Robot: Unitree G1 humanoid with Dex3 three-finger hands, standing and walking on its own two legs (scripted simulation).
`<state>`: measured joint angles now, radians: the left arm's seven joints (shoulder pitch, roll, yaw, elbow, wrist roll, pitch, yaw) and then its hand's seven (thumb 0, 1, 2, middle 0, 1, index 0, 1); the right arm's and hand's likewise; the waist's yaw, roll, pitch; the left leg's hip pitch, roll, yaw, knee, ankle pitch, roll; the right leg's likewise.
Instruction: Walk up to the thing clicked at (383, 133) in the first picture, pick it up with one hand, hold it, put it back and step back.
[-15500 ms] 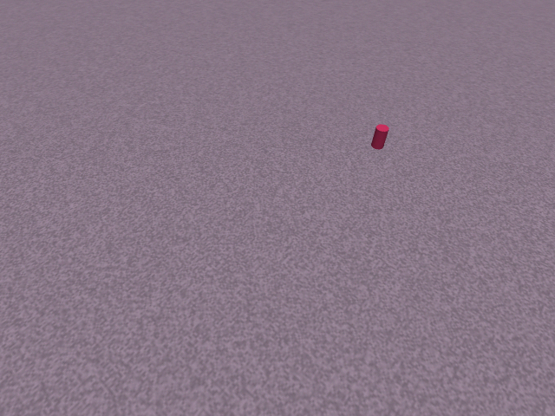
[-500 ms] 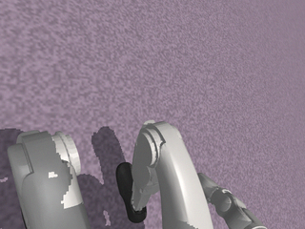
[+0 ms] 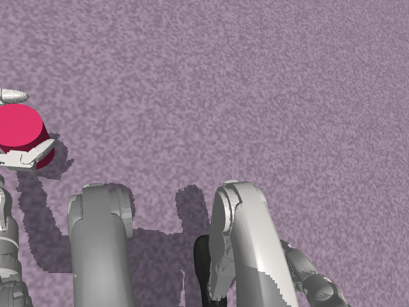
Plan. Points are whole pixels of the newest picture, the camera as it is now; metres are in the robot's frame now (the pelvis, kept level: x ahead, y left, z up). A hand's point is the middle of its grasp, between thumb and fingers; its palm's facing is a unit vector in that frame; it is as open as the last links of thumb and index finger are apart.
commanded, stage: settle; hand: left
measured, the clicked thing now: (25, 140) +0.40 +0.31 -0.11
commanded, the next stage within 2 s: lift in 1.00 s
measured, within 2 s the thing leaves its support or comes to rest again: neither
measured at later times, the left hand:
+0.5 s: hand (17, 110) +0.41 +0.29 -0.01, palm faces +0.30 -0.95 -0.06, open 9.8 cm
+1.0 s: hand (12, 98) +0.41 +0.29 +0.03, palm faces +0.31 -0.95 -0.06, open 9.9 cm
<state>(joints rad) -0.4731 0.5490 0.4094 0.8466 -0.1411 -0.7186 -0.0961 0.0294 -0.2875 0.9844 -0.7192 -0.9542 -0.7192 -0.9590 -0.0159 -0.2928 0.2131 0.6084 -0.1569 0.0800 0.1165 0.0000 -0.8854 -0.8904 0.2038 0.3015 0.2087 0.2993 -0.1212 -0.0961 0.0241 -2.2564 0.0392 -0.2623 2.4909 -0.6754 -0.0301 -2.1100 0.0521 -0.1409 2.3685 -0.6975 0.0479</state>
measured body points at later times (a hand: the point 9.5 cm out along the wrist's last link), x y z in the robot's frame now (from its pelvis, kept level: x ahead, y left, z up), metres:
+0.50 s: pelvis +0.01 -0.01 +0.03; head +0.21 +0.07 +0.42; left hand +0.39 +0.34 +0.00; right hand +0.19 -0.26 -0.09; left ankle +0.08 +0.14 -0.28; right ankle +0.11 -0.13 -0.28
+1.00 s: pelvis +0.01 -0.01 +0.05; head +0.20 +0.06 +0.45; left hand +0.39 +0.34 +0.03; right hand +0.18 -0.26 -0.07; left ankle +0.08 +0.14 -0.28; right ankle +0.11 -0.13 -0.28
